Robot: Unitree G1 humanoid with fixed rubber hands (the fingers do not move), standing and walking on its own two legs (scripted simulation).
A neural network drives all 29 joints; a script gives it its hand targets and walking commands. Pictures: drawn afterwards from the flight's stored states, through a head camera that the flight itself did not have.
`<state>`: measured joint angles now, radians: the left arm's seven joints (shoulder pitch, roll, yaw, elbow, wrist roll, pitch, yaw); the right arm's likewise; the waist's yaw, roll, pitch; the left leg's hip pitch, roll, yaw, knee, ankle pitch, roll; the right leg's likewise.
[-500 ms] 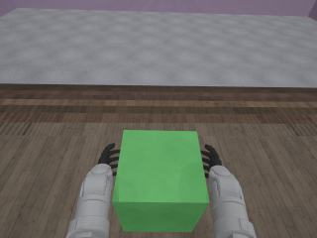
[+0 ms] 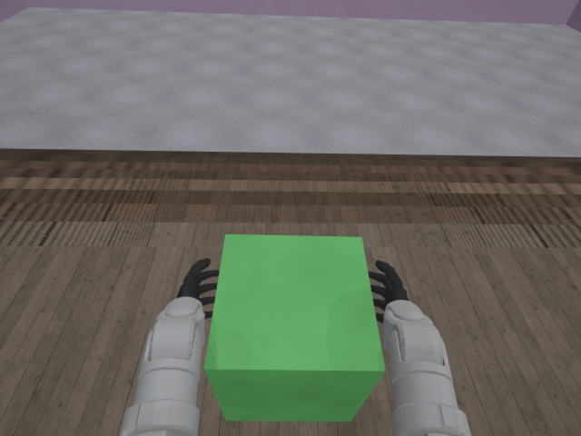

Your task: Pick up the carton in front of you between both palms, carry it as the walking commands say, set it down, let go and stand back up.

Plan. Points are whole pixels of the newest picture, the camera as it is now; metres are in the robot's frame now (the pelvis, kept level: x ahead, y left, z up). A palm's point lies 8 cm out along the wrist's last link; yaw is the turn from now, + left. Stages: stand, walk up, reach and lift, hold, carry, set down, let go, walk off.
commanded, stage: reach and lift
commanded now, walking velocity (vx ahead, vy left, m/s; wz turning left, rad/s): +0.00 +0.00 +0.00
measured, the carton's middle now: (291, 332) +0.29 +0.00 -0.05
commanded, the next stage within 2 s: hold in 0.34 s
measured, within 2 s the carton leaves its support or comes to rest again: neither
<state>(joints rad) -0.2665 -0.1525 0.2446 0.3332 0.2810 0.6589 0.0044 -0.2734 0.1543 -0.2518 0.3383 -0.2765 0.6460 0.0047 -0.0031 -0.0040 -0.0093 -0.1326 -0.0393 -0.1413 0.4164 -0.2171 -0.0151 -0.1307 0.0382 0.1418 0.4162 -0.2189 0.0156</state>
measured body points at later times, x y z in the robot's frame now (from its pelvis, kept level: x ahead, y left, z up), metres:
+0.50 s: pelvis +0.00 +0.00 +0.00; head -0.04 +0.00 +0.45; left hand +0.29 +0.15 +0.04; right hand +0.29 -0.15 +0.04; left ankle +0.01 +0.13 -0.74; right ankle +0.01 -0.13 -0.74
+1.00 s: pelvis -0.01 +0.00 +0.00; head -0.05 +0.00 +0.45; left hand +0.29 +0.15 +0.04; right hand +0.30 -0.15 +0.05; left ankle +0.01 +0.13 -0.74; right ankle +0.01 -0.13 -0.74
